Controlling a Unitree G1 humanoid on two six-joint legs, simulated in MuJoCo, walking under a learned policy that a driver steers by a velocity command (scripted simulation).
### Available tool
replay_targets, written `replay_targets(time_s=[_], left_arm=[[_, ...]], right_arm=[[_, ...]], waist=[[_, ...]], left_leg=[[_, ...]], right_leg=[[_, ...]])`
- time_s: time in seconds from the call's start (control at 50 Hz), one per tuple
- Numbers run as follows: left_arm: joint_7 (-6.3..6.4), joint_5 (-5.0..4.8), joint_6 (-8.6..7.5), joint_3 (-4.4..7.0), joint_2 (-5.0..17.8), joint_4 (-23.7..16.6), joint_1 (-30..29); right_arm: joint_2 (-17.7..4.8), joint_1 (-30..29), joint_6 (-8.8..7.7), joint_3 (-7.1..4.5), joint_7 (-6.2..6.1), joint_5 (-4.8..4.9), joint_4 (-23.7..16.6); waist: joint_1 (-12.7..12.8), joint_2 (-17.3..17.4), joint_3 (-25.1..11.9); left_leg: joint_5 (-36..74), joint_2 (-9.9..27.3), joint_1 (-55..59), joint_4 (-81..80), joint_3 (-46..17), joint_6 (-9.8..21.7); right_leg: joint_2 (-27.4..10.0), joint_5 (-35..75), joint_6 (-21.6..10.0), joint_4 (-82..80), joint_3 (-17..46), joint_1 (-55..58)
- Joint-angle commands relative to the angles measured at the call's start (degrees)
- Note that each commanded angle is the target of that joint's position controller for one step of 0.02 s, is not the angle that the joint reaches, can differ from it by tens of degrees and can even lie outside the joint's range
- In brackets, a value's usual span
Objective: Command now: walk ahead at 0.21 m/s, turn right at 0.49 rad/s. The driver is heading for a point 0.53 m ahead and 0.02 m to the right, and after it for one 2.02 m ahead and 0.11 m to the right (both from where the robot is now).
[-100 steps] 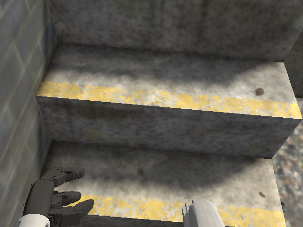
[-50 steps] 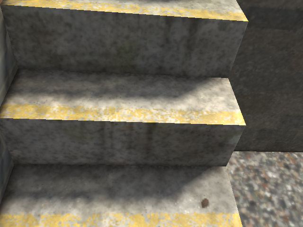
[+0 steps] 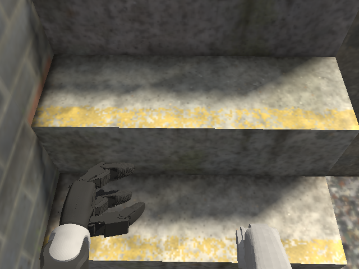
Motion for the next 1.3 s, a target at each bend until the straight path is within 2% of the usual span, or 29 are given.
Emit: replay_targets(time_s=[0.02,0.04,0.06,0.08,0.1,0.12,0.16,0.2,0.22,0.5,0.6,0.64,0.68,0.7,0.72,0.76,0.78,0.82,0.92,0.98,1.02,1.06,1.1,1.14,1.16,1.18,1.2,1.24,1.3], left_arm=[[-1.00,-4.44,-0.24,-3.28,-1.93,-6.61,-1.79],[-0.69,-0.89,0.32,-1.50,0.11,0.40,11.44],[-0.65,0.20,-0.25,1.23,5.72,2.89,25.07],[0.48,0.95,-1.15,1.94,8.95,2.75,21.86],[2.24,2.02,0.33,5.19,16.82,1.77,25.94],[2.61,-0.11,1.31,7.68,20.59,1.73,19.85],[1.54,-2.74,-0.32,4.71,13.46,5.95,13.72],[-0.15,-1.63,-2.52,3.38,7.39,7.71,7.57],[-0.50,-1.47,-4.03,3.12,6.46,8.50,9.05],[2.41,1.25,-11.25,5.60,14.96,15.63,20.66],[3.30,1.26,-8.22,4.85,14.23,19.02,22.77],[3.94,1.37,-5.92,4.33,11.59,18.09,25.52],[-0.11,-0.30,-7.56,1.91,0.17,15.16,20.86],[-1.29,0.43,-8.61,3.08,0.71,15.87,28.67],[-2.07,1.13,-8.67,3.75,4.29,16.23,29.10],[-2.48,2.95,-9.04,3.77,6.25,13.62,19.56],[-2.77,3.08,-8.60,1.78,1.70,10.50,14.31],[-2.75,3.19,-7.22,1.17,-0.03,10.95,12.66],[-0.81,3.18,-3.89,-0.09,-4.05,5.80,5.46],[-2.01,1.71,-3.07,-1.31,-3.11,1.37,-3.97],[-2.37,1.67,-1.24,-2.77,-6.53,0.74,-5.81],[-1.80,0.43,-1.15,-2.17,-6.21,6.49,10.43],[-1.24,-0.78,-1.04,-0.23,0.53,7.36,12.59],[-1.76,0.46,-1.50,0.96,4.54,10.28,13.88],[-2.28,-0.47,-1.92,1.88,5.09,14.90,21.07],[-1.88,1.68,-2.81,4.38,12.79,17.77,25.16],[-0.53,2.71,-3.08,5.45,12.24,18.52,28.39],[0.79,3.68,-5.64,4.53,8.31,26.58,27.09],[0.52,2.30,-9.53,2.01,1.27,31.13,27.08]], right_arm=[[-14.59,1.45,2.00,-3.06,0.17,2.62,-4.77],[-13.97,3.33,2.50,-2.43,1.78,2.81,-3.01],[-18.70,-2.63,2.43,-3.56,3.96,2.96,-5.37],[-17.53,-4.64,0.83,-3.41,6.03,3.02,-7.85],[-14.58,-13.78,0.16,-2.36,8.72,1.34,-13.61],[-7.92,-17.42,0.88,-2.06,10.45,-0.94,-15.15],[2.00,-11.66,2.84,-0.15,10.03,-0.92,-13.33],[-1.24,-6.45,4.13,-0.34,7.38,-0.70,-10.97],[-2.07,-5.17,5.12,-0.61,6.87,-0.40,-10.39],[-1.65,-11.10,6.81,-0.28,7.35,-0.63,-11.70],[-3.54,-9.65,7.07,1.32,7.64,4.69,-10.29],[-2.60,0.87,6.93,0.60,6.09,4.44,-4.24],[-1.91,11.49,4.21,1.41,5.70,-0.49,3.15],[-8.79,14.40,3.33,-0.75,6.29,-0.93,2.67],[-9.16,8.24,3.05,-1.35,6.09,-0.66,2.13],[-5.76,0.07,1.90,-0.88,5.38,0.20,0.57],[-4.92,2.18,1.42,-0.82,4.81,0.27,2.72],[0.21,8.02,0.17,0.54,4.47,0.94,4.54],[1.75,13.51,-2.82,0.50,4.13,0.78,7.29],[3.17,10.21,-1.43,1.34,3.36,1.93,5.81],[2.27,13.57,-0.51,0.57,2.17,1.89,6.11],[-0.38,3.82,-1.74,0.22,1.87,2.76,2.12],[-4.75,6.68,-3.45,-0.61,4.01,5.36,1.67],[-4.55,7.66,-3.92,-1.26,5.75,5.85,1.89],[-6.40,2.33,-4.02,-2.02,5.70,4.88,2.39],[-0.62,-1.94,-3.98,-2.00,7.69,3.86,-1.31],[1.66,-8.04,-3.87,-1.60,7.67,2.06,-5.33],[10.37,-20.25,-2.66,2.11,5.93,0.51,-14.85],[8.44,-11.48,1.02,2.57,5.78,0.66,-12.01]], waist=[[-0.76,13.52,-10.49],[1.78,7.91,-21.44],[10.93,8.36,-27.18],[10.46,-2.12,-35.13],[14.80,-22.96,-40.39],[14.10,-24.14,-41.39],[4.76,-13.45,-26.84],[-0.41,-7.67,-5.76],[-0.18,-7.61,-3.48],[1.58,-6.93,-6.05],[0.31,-9.38,-3.98],[-0.69,-13.17,-5.30],[-2.88,11.29,-5.50],[-1.26,18.97,-8.47],[1.95,17.70,-5.94],[3.13,4.56,-0.21],[2.60,4.99,1.43],[1.05,2.48,-0.61],[2.00,7.33,2.38],[2.58,2.18,6.94],[-0.26,6.21,0.11],[8.62,9.20,-9.96],[10.07,7.66,-23.02],[7.94,10.32,-26.73],[13.20,8.29,-25.30],[13.42,-11.96,-25.19],[13.94,-1.42,-26.35],[7.76,-1.40,-7.27],[-0.34,7.82,2.13]], left_leg=[[16.89,6.21,-6.13,-20.24,-2.78,15.46],[65.96,8.54,3.39,-7.92,0.80,15.54],[87.98,6.89,2.61,11.13,0.74,13.51],[75.07,2.70,-13.07,27.32,-5.93,10.00],[10.48,-7.07,-26.51,50.72,-9.05,6.70],[-1.12,-12.83,-33.07,84.42,-21.55,4.83],[5.25,-10.75,-36.90,98.34,-24.57,4.17],[6.31,-11.45,-38.16,90.35,-19.39,3.44],[5.58,-11.91,-36.70,89.70,-17.40,3.54],[3.55,-16.39,-37.00,89.92,-16.25,3.66],[-24.97,-9.81,-18.40,26.14,-11.83,9.66],[-4.09,-7.13,-3.47,6.32,-9.51,12.21],[-7.70,0.87,6.99,1.88,-32.79,9.93],[-20.37,8.58,8.53,-6.94,-54.67,11.19],[-37.96,10.97,2.30,-13.36,-64.34,12.95],[-30.01,5.17,1.56,-4.41,-46.49,15.30],[-22.56,2.38,1.30,-1.11,-37.80,18.21],[-15.44,1.54,6.29,0.04,-33.97,17.54],[-5.64,6.66,9.92,-3.72,-32.98,17.85],[7.63,1.26,-4.81,-13.31,-23.27,13.85],[36.42,1.65,2.61,-18.65,-19.61,15.07],[106.89,2.23,3.11,-4.69,-8.99,10.56],[123.38,3.76,4.48,6.95,-13.07,11.90],[115.29,1.54,6.34,25.20,-15.94,12.56],[81.72,-3.97,-2.13,41.30,-15.37,10.82],[13.11,-18.79,-29.58,86.22,-13.53,5.79],[4.97,-18.26,-39.09,115.66,-24.46,8.08],[-3.92,-13.87,-60.78,128.85,-28.16,12.02],[-4.74,-13.78,-61.73,125.77,-28.62,13.29]], right_leg=[[1.91,-15.06,-0.83,-36.84,-10.42,35.95],[7.44,-8.12,-1.99,-28.87,-20.19,44.08],[11.40,-1.01,-4.28,-34.84,-10.91,51.07],[6.79,3.25,-6.73,-48.80,5.32,68.03],[-2.90,-14.87,-7.58,-74.58,34.62,70.88],[-5.47,-23.25,-4.90,-82.43,41.02,65.08],[-6.62,-14.20,4.36,-80.01,32.11,51.78],[-0.25,-17.55,6.08,-73.88,19.63,34.83],[1.04,-13.41,5.20,-73.95,16.41,32.76],[-8.07,1.07,-3.68,-90.92,17.10,45.64],[-6.25,4.08,-3.96,-97.32,8.39,48.80],[-5.99,7.65,-5.87,-91.87,12.32,49.23],[7.12,12.31,0.83,-49.89,-2.27,27.26],[11.61,12.58,2.96,-33.85,2.99,21.91],[11.25,13.66,4.08,-16.04,3.41,16.62],[10.83,18.68,3.99,5.43,2.63,5.07],[8.42,20.17,3.00,7.93,1.78,-0.06],[8.65,20.26,1.93,13.82,0.81,-4.93],[5.47,11.35,-1.40,35.60,0.13,-24.39],[0.81,12.76,-0.06,8.91,-10.73,-12.03],[1.11,4.16,-0.79,0.18,-16.40,-0.25],[5.65,2.51,-3.10,-14.01,-18.87,22.94],[10.50,8.94,-4.06,-30.02,-17.65,42.94],[12.89,2.77,-2.89,-51.43,-13.26,52.74],[10.47,4.68,-3.50,-66.13,-4.05,60.65],[-10.92,35.95,-17.46,-78.97,29.53,69.43],[-14.43,38.11,-19.42,-84.50,35.80,67.70],[-14.65,9.31,-11.63,-87.94,27.75,57.51],[-11.53,16.25,-2.42,-91.29,8.51,47.86]])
